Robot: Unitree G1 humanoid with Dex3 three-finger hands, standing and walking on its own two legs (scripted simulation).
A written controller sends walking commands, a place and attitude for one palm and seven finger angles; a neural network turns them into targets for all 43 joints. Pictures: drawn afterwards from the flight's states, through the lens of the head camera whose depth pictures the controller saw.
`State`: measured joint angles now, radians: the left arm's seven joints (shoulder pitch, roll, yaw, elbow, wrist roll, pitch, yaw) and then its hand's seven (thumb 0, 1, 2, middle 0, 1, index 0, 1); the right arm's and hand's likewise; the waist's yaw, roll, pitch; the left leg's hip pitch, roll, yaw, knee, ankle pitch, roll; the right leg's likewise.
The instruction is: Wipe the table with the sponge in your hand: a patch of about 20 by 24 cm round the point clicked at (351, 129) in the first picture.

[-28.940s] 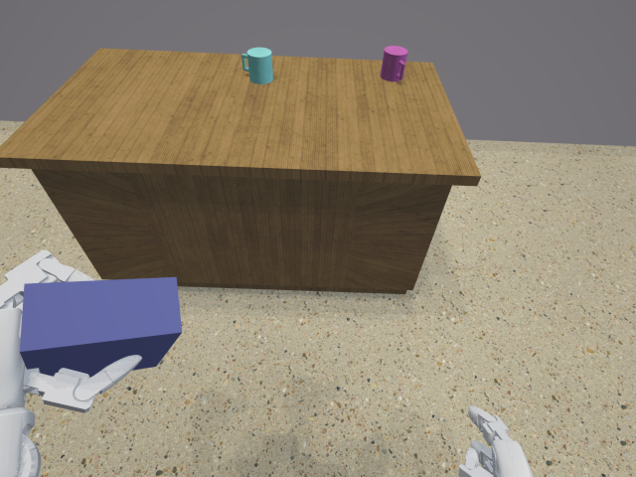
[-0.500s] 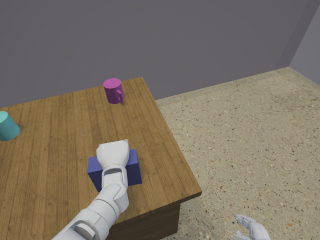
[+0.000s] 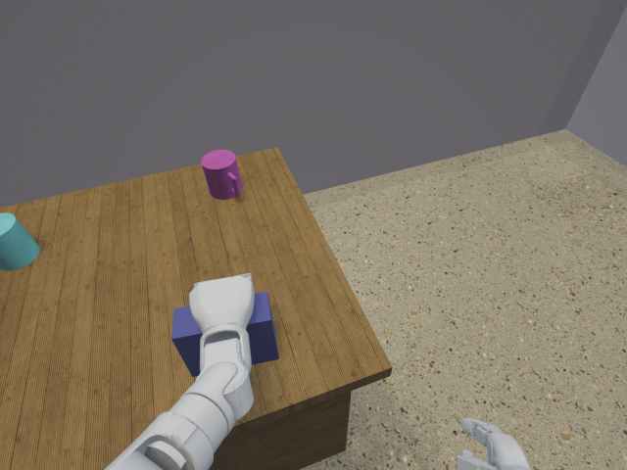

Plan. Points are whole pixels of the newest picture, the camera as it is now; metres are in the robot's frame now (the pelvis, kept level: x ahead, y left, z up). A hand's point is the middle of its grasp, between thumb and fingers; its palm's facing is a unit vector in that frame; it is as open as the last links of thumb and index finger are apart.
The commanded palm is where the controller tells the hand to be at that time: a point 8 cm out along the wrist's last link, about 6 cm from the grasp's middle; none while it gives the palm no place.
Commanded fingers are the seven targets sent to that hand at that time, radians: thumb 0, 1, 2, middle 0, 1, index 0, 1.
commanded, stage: wipe back along the third lane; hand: left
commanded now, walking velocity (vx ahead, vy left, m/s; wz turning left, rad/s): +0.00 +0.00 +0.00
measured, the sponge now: (231, 341) +0.32 +0.17 -0.06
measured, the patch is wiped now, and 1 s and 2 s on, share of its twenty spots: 0.95 0.95 0.95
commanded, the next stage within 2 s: slide back across to the middle lane in 0.24 s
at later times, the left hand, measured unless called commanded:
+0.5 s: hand (228, 325) +0.32 +0.17 -0.01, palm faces -0.07 -0.05 -1.00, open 9.4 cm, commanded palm +0.28 +0.16 +0.03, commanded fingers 0.00 0.10 1.30 -1.20 -1.60 -1.20 -1.60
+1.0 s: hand (183, 342) +0.29 +0.22 -0.01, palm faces -0.10 -0.09 -0.99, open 9.4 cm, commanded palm +0.26 +0.22 +0.04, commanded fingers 0.00 0.10 1.30 -1.20 -1.60 -1.20 -1.60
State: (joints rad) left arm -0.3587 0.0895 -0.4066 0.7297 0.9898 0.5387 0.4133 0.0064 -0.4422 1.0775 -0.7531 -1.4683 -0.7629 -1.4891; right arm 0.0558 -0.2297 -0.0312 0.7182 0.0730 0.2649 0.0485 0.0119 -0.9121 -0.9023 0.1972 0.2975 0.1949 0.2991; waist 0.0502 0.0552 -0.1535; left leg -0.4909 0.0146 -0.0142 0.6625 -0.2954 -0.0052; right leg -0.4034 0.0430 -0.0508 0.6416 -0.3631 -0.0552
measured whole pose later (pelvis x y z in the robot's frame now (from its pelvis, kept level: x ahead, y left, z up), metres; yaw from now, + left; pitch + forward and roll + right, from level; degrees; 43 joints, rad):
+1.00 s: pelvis +0.01 +0.00 +0.01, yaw -1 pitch +4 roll +0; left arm -0.12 0.23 -0.23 0.49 1.00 0.41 0.30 0.00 -0.46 1.08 -0.79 -1.42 -0.80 -1.44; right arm 0.05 -0.25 -0.03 0.68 0.08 0.20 -0.01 0.01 -0.91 -0.90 0.20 0.30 0.20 0.30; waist 0.06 0.06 -0.12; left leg -0.39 0.02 0.00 0.60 -0.28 -0.01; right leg -0.31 0.05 -0.03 0.59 -0.35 -0.06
